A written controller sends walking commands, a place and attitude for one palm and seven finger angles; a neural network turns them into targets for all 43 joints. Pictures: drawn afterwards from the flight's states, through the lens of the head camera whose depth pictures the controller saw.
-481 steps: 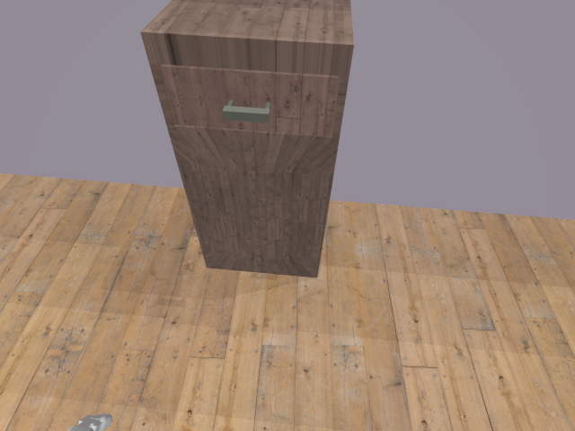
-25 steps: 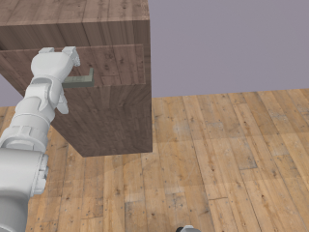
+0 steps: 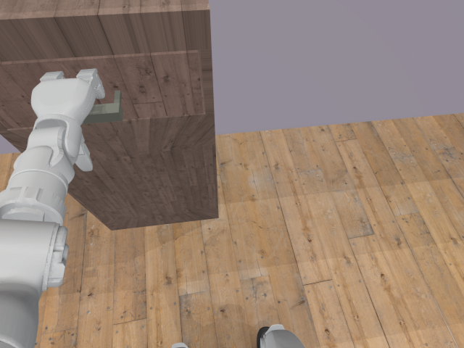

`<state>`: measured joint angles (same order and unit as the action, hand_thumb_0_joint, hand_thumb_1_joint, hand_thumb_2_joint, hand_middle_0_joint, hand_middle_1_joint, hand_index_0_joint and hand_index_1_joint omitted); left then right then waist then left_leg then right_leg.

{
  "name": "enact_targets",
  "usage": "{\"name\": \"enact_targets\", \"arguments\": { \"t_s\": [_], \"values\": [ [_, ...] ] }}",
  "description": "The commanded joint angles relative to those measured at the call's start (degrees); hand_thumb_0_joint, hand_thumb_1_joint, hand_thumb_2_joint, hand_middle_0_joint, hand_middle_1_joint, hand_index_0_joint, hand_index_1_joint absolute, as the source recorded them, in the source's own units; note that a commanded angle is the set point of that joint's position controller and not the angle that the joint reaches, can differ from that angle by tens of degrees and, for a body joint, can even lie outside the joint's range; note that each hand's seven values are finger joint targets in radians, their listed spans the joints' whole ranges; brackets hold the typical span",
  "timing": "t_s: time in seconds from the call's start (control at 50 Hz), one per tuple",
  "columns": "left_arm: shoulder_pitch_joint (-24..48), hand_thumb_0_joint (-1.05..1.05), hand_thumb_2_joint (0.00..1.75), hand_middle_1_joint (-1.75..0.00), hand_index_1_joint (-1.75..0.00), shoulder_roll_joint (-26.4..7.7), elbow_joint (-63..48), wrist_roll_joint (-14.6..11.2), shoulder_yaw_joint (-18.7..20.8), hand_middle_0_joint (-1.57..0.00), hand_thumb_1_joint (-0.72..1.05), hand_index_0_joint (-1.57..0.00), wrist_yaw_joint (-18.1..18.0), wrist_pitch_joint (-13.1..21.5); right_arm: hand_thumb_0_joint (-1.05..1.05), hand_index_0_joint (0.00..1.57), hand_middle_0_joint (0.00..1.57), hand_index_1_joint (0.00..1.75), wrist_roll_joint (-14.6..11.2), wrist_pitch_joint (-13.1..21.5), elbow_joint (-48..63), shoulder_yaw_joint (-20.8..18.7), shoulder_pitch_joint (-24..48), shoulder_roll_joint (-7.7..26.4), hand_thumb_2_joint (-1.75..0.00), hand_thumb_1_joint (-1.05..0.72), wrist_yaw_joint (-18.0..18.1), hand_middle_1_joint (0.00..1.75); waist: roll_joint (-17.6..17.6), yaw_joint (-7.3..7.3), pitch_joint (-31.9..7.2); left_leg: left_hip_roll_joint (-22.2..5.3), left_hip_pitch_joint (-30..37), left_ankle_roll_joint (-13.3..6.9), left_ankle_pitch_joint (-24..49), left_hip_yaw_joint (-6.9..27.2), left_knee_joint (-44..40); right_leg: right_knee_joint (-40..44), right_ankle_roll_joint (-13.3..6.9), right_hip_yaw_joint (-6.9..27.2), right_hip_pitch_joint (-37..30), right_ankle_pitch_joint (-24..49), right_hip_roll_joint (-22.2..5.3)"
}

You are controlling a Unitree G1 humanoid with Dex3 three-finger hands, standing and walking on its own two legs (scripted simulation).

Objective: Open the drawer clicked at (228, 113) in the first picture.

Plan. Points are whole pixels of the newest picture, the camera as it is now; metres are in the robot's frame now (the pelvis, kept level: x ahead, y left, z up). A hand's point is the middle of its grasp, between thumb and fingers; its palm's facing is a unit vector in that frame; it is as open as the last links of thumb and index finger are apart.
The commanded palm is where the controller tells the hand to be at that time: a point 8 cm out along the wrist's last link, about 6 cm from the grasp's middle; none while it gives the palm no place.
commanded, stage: lower the fingers behind the handle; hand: left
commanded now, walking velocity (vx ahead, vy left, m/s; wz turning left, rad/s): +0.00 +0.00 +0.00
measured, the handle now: (92, 105) +0.56 +0.23 +0.04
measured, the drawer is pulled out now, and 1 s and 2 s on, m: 0.00 0.00 0.00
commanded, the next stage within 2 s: lift the fingers back up to retry in 0.92 s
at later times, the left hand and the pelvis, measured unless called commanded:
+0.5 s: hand (80, 123) +0.51 +0.24 +0.05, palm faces -0.03 +0.02 -1.00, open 13.8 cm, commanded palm +0.49 +0.24 +0.07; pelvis -0.02 +0.00 -0.01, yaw +0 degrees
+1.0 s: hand (80, 125) +0.50 +0.24 +0.05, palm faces -0.04 +0.02 -1.00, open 13.8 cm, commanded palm +0.49 +0.24 +0.07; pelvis -0.03 +0.00 -0.02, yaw +0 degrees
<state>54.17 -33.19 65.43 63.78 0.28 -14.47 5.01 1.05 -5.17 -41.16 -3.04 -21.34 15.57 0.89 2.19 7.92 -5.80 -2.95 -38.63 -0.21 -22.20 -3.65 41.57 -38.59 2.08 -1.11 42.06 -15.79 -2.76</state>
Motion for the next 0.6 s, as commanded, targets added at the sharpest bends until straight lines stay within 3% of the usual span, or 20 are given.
{"name": "enact_targets", "arguments": {
  "t_s": [0.0,0.08,0.12,0.16,0.2,0.28,0.32,0.38,0.4,0.42,0.44,0.48,0.5,0.54,0.56,0.58],
  "values": [
    [26.18,0.0,0.3,-1.2,-1.2,-15.72,-9.22,-0.18,2.24,-0.3,-0.5,-0.3,-0.85,0.39,0.0,0.2,0.2,0.3,0.06,1.13,2.45,-3.3,-8.75,10.17,-0.9,-0.9,1.37,0.3,1.37,1.02,-23.89,3.66,9.29,-1.96,21.42,1.18,-2.94,1.5,-3.06,-0.66,-15.06,16.44,4.5],
    [22.3,0.0,0.3,-1.2,-1.2,-16.31,-7.01,-0.61,3.48,-0.3,-0.5,-0.3,-0.2,0.71,0.0,0.2,0.2,0.3,0.34,1.07,2.44,-3.18,-9.47,10.31,-0.9,-0.9,1.37,0.3,0.67,0.21,-25.14,3.51,8.81,-1.85,23.83,1.1,-1.67,0.3,-3.03,-0.73,-14.9,18.18,4.47],
    [20.22,0.0,0.3,-1.2,-1.2,-14.16,-4.86,-0.88,2.08,-0.3,-0.5,-0.3,0.02,0.38,0.0,0.2,0.2,0.3,0.16,1.03,2.62,-3.01,-9.3,10.17,-0.9,-0.9,1.19,0.3,-0.64,0.54,-22.27,3.54,7.17,-1.84,21.96,0.96,-1.57,0.41,-3.04,-1.03,-13.54,16.93,4.62],
    [20.83,0.0,0.3,-1.2,-1.2,-16.47,-5.14,-0.81,3.8,-0.3,-0.5,-0.3,-0.1,0.72,0.0,0.2,0.2,0.3,0.19,0.87,2.57,-2.98,-9.25,10.71,-0.9,-0.9,1.29,0.3,-1.84,0.4,-22.42,3.53,6.22,-1.98,21.27,1.19,-1.29,0.07,-3.11,-0.87,-13.39,16.4,4.59],
    [20.32,0.0,0.3,-1.2,-1.2,-14.63,-5.03,-0.46,1.84,-0.3,-0.5,-0.3,-0.14,0.44,0.0,0.2,0.2,0.3,0.08,0.98,3.14,-2.87,-9.25,10.34,-0.9,-0.9,1.19,0.3,-0.53,0.48,-22.18,3.66,5.41,-1.86,19.76,0.87,-1.15,-0.08,-3.01,-0.84,-12.75,15.54,4.53],
    [20.68,0.0,0.3,-1.2,-1.2,-16.16,-3.66,-0.32,2.37,-0.3,-0.5,-0.3,-0.24,-0.26,0.0,0.2,0.2,0.3,0.0,0.84,3.22,-2.55,-9.36,10.83,-0.9,-0.9,1.29,0.3,-1.01,0.9,-21.29,3.61,3.93,-1.85,18.27,1.17,-0.51,-0.83,-3.02,-1.01,-11.0,13.8,4.47],
    [21.16,0.0,0.3,-1.2,-1.2,-13.35,-3.17,-0.17,0.33,-0.3,-0.5,-0.3,-0.18,-0.67,0.0,0.2,0.2,0.3,-0.1,0.98,3.34,-2.63,-9.54,10.54,-0.9,-0.9,1.29,0.3,-0.43,1.46,-20.76,3.47,4.08,-1.77,17.53,1.36,-0.4,-1.02,-3.1,-1.31,-9.33,12.55,4.57],
    [20.21,0.0,0.3,-1.2,-1.2,-15.26,-2.78,-0.37,2.01,-0.3,-0.5,-0.3,-0.12,-0.97,0.0,0.2,0.2,0.3,0.13,0.86,3.36,-2.6,-9.79,10.88,-0.9,-0.9,1.15,0.3,-0.84,1.09,-22.41,3.43,3.98,-1.9,18.02,1.36,0.43,-1.63,-3.07,-1.09,-9.48,12.92,4.57],
    [19.91,0.0,0.3,-1.2,-1.2,-12.32,-2.95,-0.5,-0.15,-0.3,-0.5,-0.3,0.13,-1.01,0.0,0.2,0.2,0.3,0.06,0.96,3.67,-2.63,-9.95,10.45,-0.9,-0.9,1.1,0.3,-0.47,1.14,-22.4,3.5,4.08,-1.8,17.81,1.38,0.3,-1.63,-3.13,-1.36,-9.23,12.57,4.64],
    [18.74,0.0,0.3,-1.2,-1.2,-12.08,-1.95,-0.79,-0.01,-0.3,-0.5,-0.3,0.34,-1.18,0.0,0.2,0.2,0.3,-0.09,0.99,3.62,-2.63,-9.89,10.52,-0.9,-0.9,1.04,0.3,-1.5,1.21,-21.18,3.46,3.33,-1.83,16.87,1.25,0.46,-1.54,-3.1,-1.38,-8.83,12.1,4.65],
    [18.89,0.0,0.3,-1.2,-1.2,-13.68,-1.38,-0.82,0.89,-0.3,-0.5,-0.3,0.5,-1.37,0.0,0.2,0.2,0.3,-0.17,0.85,3.55,-2.44,-9.53,10.94,-0.9,-0.9,1.22,0.3,-2.27,1.42,-19.84,3.36,2.25,-1.85,15.21,1.32,0.47,-1.6,-3.03,-1.32,-7.93,10.83,4.61],
    [20.52,0.0,0.3,-1.2,-1.2,-13.17,-1.38,-0.96,-0.14,-0.3,-0.5,-0.3,0.69,-1.36,0.0,0.2,0.2,0.3,-0.21,0.97,3.78,-2.29,-9.8,10.94,-0.9,-0.9,1.33,0.3,-2.02,2.03,-19.44,3.44,1.58,-1.97,13.91,1.38,0.44,-1.52,-2.95,-1.28,-7.33,9.74,4.52],
    [19.39,0.0,0.3,-1.2,-1.2,-12.6,-0.84,-0.92,-0.37,-0.3,-0.5,-0.3,0.88,-1.45,0.0,0.2,0.2,0.3,-0.39,1.03,3.82,-2.35,-9.97,10.87,-0.9,-0.9,1.34,0.3,-2.24,1.9,-19.63,3.48,1.55,-1.98,13.44,1.44,0.74,-1.75,-3.05,-1.29,-6.71,9.18,4.63],
    [19.84,0.0,0.3,-1.2,-1.2,-14.57,-1.61,-1.06,0.95,-0.3,-0.5,-0.3,1.08,-1.29,0.0,0.2,0.2,0.3,-0.35,1.03,4.05,-2.17,-10.03,11.04,-0.9,-0.9,1.48,0.3,-2.47,1.54,-20.83,3.48,1.07,-2.05,13.54,1.48,0.92,-2.25,-3.0,-1.23,-7.63,9.48,4.53],
    [21.06,0.0,0.3,-1.2,-1.2,-14.12,-1.71,-1.21,0.45,-0.3,-0.5,-0.3,1.3,-1.19,0.0,0.2,0.2,0.3,-0.33,1.0,3.91,-2.23,-10.22,11.08,-0.9,-0.9,1.53,0.3,-2.87,2.16,-21.05,3.45,1.21,-2.16,13.87,1.53,1.18,-2.19,-2.97,-1.13,-7.38,9.9,4.55],
    [20.9,0.0,0.3,-1.2,-1.2,-15.61,-1.87,-1.25,1.22,-0.3,-0.5,-0.3,1.37,-1.11,0.0,0.2,0.2,0.3,-0.23,1.06,3.92,-2.07,-10.19,11.11,-0.9,-0.9,1.53,0.3,-1.46,1.75,-20.85,3.5,0.72,-2.1,13.37,1.27,1.19,-2.2,-2.85,-1.02,-7.64,9.67,4.39]
  ]
}}
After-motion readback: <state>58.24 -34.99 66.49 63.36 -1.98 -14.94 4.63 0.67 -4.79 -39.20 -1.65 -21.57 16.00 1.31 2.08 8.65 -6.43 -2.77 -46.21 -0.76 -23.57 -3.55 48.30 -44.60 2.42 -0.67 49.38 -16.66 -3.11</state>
